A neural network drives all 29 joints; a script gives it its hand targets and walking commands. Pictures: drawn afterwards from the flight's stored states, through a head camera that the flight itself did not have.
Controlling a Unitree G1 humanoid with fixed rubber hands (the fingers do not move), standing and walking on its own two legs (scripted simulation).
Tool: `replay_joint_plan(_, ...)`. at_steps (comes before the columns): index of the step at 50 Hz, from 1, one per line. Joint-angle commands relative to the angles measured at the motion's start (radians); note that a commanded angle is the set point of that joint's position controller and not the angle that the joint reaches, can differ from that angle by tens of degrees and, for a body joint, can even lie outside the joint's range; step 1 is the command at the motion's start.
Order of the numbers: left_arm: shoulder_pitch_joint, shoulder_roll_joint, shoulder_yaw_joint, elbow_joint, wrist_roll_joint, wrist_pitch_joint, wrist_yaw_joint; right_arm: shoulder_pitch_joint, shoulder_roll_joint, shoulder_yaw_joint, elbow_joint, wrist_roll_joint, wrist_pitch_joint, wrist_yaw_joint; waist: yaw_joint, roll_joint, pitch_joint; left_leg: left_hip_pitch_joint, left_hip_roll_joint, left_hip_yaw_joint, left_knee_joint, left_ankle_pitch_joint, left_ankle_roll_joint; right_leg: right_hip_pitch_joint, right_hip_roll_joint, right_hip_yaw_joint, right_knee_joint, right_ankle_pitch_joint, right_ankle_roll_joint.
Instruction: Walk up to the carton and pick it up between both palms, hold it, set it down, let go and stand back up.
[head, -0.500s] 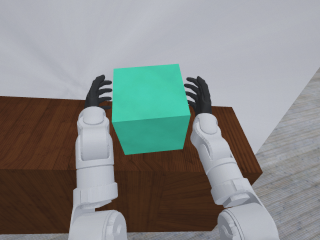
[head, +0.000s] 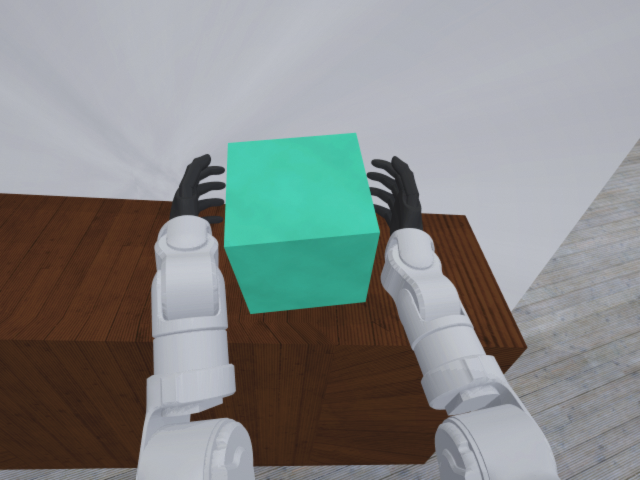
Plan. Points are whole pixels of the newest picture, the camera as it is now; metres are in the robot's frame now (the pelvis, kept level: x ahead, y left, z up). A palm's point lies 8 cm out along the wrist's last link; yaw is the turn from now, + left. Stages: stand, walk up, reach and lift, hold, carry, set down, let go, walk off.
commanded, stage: hold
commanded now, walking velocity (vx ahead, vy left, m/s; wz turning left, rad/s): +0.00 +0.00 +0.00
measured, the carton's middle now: (300, 227) +0.40 +0.00 +0.12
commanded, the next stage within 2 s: none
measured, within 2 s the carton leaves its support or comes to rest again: neither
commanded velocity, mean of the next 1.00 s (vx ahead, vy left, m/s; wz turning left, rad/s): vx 0.00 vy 0.00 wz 0.00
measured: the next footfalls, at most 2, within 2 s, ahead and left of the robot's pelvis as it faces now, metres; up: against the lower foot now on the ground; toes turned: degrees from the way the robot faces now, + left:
none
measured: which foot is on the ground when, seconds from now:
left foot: down 0.00-1.00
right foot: down 0.00-1.00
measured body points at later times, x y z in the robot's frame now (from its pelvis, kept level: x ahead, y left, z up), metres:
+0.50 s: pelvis +0.00 +0.00 +0.00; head -0.03 +0.04 +0.45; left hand +0.37 +0.14 +0.18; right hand +0.37 -0.12 +0.18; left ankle +0.03 +0.13 -0.75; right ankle +0.03 -0.11 -0.75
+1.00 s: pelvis +0.00 +0.00 +0.00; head -0.03 +0.04 +0.45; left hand +0.37 +0.14 +0.17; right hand +0.37 -0.12 +0.17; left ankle +0.03 +0.13 -0.75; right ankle +0.03 -0.11 -0.75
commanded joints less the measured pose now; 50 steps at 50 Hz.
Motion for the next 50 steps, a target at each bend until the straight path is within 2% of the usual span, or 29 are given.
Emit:
replay_joint_plan(1,-0.608,-0.420,-0.466,-0.160,-0.195,-0.100,-0.131,-0.729,0.446,0.348,-0.326,0.056,-0.074,0.151,-0.017,0.129,-0.481,0.102,-0.050,0.042,-0.006,0.296,0.022,0.083,0.054,-0.033,-0.021,0.223,0.053)
replay_joint_plan(3,-0.594,-0.394,-0.467,-0.151,-0.188,-0.094,-0.129,-0.690,0.430,0.347,-0.289,0.052,-0.062,0.146,-0.005,0.128,-0.441,0.081,-0.049,0.042,-0.013,0.256,0.022,0.064,0.050,-0.026,-0.027,0.184,0.055)
replay_joint_plan(5,-0.590,-0.387,-0.463,-0.134,-0.183,-0.085,-0.139,-0.657,0.422,0.327,-0.291,0.029,-0.055,0.138,-0.041,0.107,-0.424,0.064,-0.054,0.044,-0.025,0.197,0.027,0.068,0.047,-0.037,-0.035,0.167,0.061)
replay_joint_plan(6,-0.596,-0.372,-0.433,-0.131,-0.167,-0.082,-0.138,-0.673,0.419,0.332,-0.268,0.033,-0.052,0.143,-0.011,0.113,-0.413,0.063,-0.047,0.047,-0.036,0.183,0.031,0.075,0.046,-0.032,-0.035,0.135,0.058)
replay_joint_plan(9,-0.583,-0.361,-0.398,-0.075,-0.150,-0.058,-0.155,-0.644,0.392,0.280,-0.213,0.010,-0.029,0.144,-0.035,0.107,-0.329,0.023,-0.047,0.056,-0.063,0.106,0.034,0.069,0.041,-0.041,-0.039,0.064,0.053)
replay_joint_plan(10,-0.614,-0.361,-0.399,-0.105,-0.153,-0.065,-0.157,-0.673,0.406,0.292,-0.220,0.009,-0.039,0.150,-0.014,0.113,-0.357,0.000,-0.047,0.059,-0.064,0.076,0.041,0.080,0.040,-0.036,-0.034,0.043,0.053)
replay_joint_plan(11,-0.613,-0.367,-0.392,-0.070,-0.158,-0.063,-0.160,-0.686,0.409,0.272,-0.245,0.006,-0.043,0.151,-0.027,0.112,-0.340,-0.003,-0.046,0.063,-0.073,0.079,0.041,0.070,0.041,-0.038,-0.038,0.042,0.051)
replay_joint_plan(14,-0.614,-0.391,-0.418,-0.073,-0.172,-0.073,-0.151,-0.709,0.418,0.276,-0.249,0.012,-0.057,0.154,-0.022,0.137,-0.385,0.004,-0.044,0.059,-0.058,0.135,0.036,0.072,0.045,-0.034,-0.037,0.070,0.041)
replay_joint_plan(15,-0.606,-0.393,-0.418,-0.086,-0.177,-0.078,-0.151,-0.710,0.413,0.282,-0.264,0.011,-0.062,0.155,-0.027,0.115,-0.402,0.019,-0.047,0.050,-0.054,0.152,0.038,0.067,0.050,-0.046,-0.033,0.099,0.047)
replay_joint_plan(17,-0.624,-0.405,-0.436,-0.123,-0.191,-0.088,-0.144,-0.728,0.421,0.311,-0.291,0.033,-0.071,0.155,-0.012,0.124,-0.465,0.052,-0.050,0.056,-0.024,0.218,0.030,0.086,0.048,-0.031,-0.025,0.151,0.050)
replay_joint_plan(18,-0.632,-0.427,-0.476,-0.138,-0.207,-0.094,-0.139,-0.714,0.421,0.323,-0.290,0.028,-0.075,0.153,-0.032,0.132,-0.486,0.068,-0.047,0.051,-0.008,0.255,0.020,0.068,0.049,-0.033,-0.022,0.183,0.054)
replay_joint_plan(19,-0.600,-0.420,-0.463,-0.135,-0.201,-0.092,-0.136,-0.718,0.421,0.337,-0.314,0.040,-0.071,0.151,-0.011,0.129,-0.482,0.069,-0.048,0.044,-0.008,0.255,0.022,0.073,0.056,-0.035,-0.023,0.175,0.052)
replay_joint_plan(20,-0.625,-0.420,-0.460,-0.119,-0.200,-0.098,-0.133,-0.742,0.413,0.330,-0.306,0.037,-0.080,0.153,-0.027,0.129,-0.494,0.052,-0.050,0.041,-0.004,0.228,0.018,0.058,0.059,-0.040,-0.028,0.153,0.050)
replay_joint_plan(23,-0.565,-0.367,-0.387,-0.045,-0.145,-0.069,-0.139,-0.735,0.420,0.316,-0.268,0.025,-0.053,0.151,0.017,0.081,-0.402,0.016,-0.053,0.065,-0.040,0.131,0.049,0.092,0.043,-0.022,-0.034,0.108,0.057)
replay_joint_plan(24,-0.587,-0.373,-0.392,-0.047,-0.150,-0.074,-0.146,-0.708,0.418,0.295,-0.255,0.007,-0.053,0.151,-0.006,0.102,-0.375,0.005,-0.050,0.063,-0.056,0.088,0.049,0.072,0.042,-0.032,-0.033,0.084,0.056)
replay_joint_plan(25,-0.596,-0.350,-0.357,-0.014,-0.132,-0.068,-0.152,-0.725,0.426,0.286,-0.239,0.005,-0.046,0.152,0.013,0.071,-0.341,-0.024,-0.053,0.068,-0.075,0.036,0.062,0.084,0.035,-0.026,-0.047,0.039,0.062)
replay_joint_plan(27,-0.627,-0.362,-0.373,-0.057,-0.141,-0.075,-0.155,-0.715,0.433,0.256,-0.233,-0.012,-0.049,0.159,-0.004,0.103,-0.363,-0.035,-0.045,0.066,-0.087,0.011,0.065,0.094,0.039,-0.030,-0.037,0.024,0.061)
replay_joint_plan(31,-0.631,-0.398,-0.424,-0.114,-0.184,-0.090,-0.151,-0.700,0.432,0.278,-0.238,0.013,-0.061,0.153,-0.033,0.130,-0.411,0.048,-0.055,0.054,-0.045,0.190,0.033,0.078,0.042,-0.031,-0.030,0.145,0.056)
replay_joint_plan(33,-0.591,-0.419,-0.436,-0.098,-0.181,-0.083,-0.149,-0.703,0.429,0.307,-0.276,0.032,-0.069,0.146,-0.028,0.126,-0.447,0.062,-0.053,0.042,-0.018,0.254,0.023,0.092,0.050,-0.033,-0.033,0.196,0.054)
replay_joint_plan(34,-0.583,-0.427,-0.478,-0.166,-0.204,-0.090,-0.143,-0.689,0.418,0.343,-0.308,0.051,-0.077,0.144,-0.037,0.128,-0.494,0.106,-0.052,0.039,0.005,0.322,0.015,0.078,0.054,-0.037,-0.015,0.253,0.059)
replay_joint_plan(37,-0.571,-0.396,-0.448,-0.148,-0.178,-0.080,-0.139,-0.686,0.403,0.361,-0.290,0.055,-0.070,0.140,-0.020,0.128,-0.460,0.113,-0.049,0.047,-0.003,0.305,0.018,0.082,0.052,-0.035,-0.022,0.234,0.056)
replay_joint_plan(40,-0.558,-0.368,-0.408,-0.106,-0.153,-0.061,-0.157,-0.671,0.401,0.323,-0.267,0.029,-0.048,0.133,-0.025,0.084,-0.362,0.049,-0.048,0.046,-0.038,0.174,0.034,0.087,0.044,-0.033,-0.039,0.145,0.056)
replay_joint_plan(41,-0.553,-0.377,-0.411,-0.128,-0.150,-0.064,-0.158,-0.644,0.402,0.330,-0.271,0.028,-0.048,0.136,-0.022,0.085,-0.358,0.042,-0.043,0.051,-0.045,0.166,0.037,0.096,0.049,-0.041,-0.026,0.134,0.053)
replay_joint_plan(42,-0.607,-0.382,-0.423,-0.130,-0.167,-0.074,-0.162,-0.651,0.418,0.302,-0.252,0.017,-0.054,0.138,-0.042,0.104,-0.347,0.038,-0.045,0.057,-0.055,0.145,0.031,0.070,0.047,-0.039,-0.033,0.107,0.051)
replay_joint_plan(43,-0.625,-0.381,-0.419,-0.115,-0.157,-0.071,-0.159,-0.684,0.410,0.295,-0.252,0.015,-0.055,0.145,-0.033,0.120,-0.347,0.031,-0.045,0.056,-0.056,0.136,0.028,0.065,0.043,-0.043,-0.037,0.085,0.050)
replay_joint_plan(45,-0.601,-0.391,-0.434,-0.142,-0.178,-0.074,-0.152,-0.700,0.417,0.308,-0.281,0.043,-0.068,0.152,-0.006,0.140,-0.411,0.031,-0.049,0.055,-0.041,0.179,0.027,0.071,0.050,-0.036,-0.034,0.101,0.043)
replay_joint_plan(47,-0.600,-0.405,-0.471,-0.181,-0.194,-0.088,-0.133,-0.715,0.417,0.339,-0.332,0.044,-0.082,0.154,-0.011,0.125,-0.486,0.088,-0.041,0.037,-0.015,0.277,0.022,0.071,0.054,-0.042,-0.023,0.177,0.053)
replay_joint_plan(49,-0.593,-0.446,-0.524,-0.208,-0.220,-0.092,-0.121,-0.706,0.418,0.350,-0.367,0.061,-0.079,0.149,-0.042,0.154,-0.540,0.136,-0.044,0.034,0.010,0.355,0.006,0.064,0.061,-0.036,-0.017,0.210,0.046)
replay_joint_plan(50,-0.585,-0.438,-0.532,-0.210,-0.222,-0.093,-0.117,-0.730,0.425,0.373,-0.393,0.073,-0.078,0.145,-0.031,0.141,-0.533,0.136,-0.041,0.031,0.025,0.376,0.006,0.048,0.062,-0.033,-0.019,0.212,0.050)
